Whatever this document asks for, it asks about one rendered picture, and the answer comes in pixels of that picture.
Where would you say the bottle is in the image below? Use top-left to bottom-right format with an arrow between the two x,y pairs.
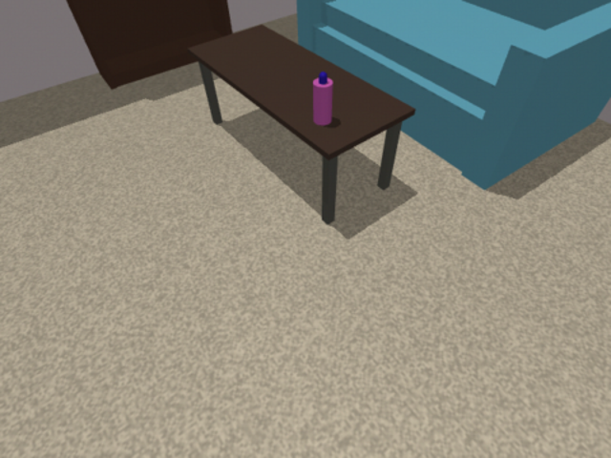
313,72 -> 333,125

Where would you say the coffee table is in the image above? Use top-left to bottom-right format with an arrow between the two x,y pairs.
187,25 -> 415,225

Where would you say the bookshelf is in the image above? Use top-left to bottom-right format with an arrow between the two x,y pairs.
66,0 -> 233,89

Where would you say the sofa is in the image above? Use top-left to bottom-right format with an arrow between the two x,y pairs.
297,0 -> 611,190

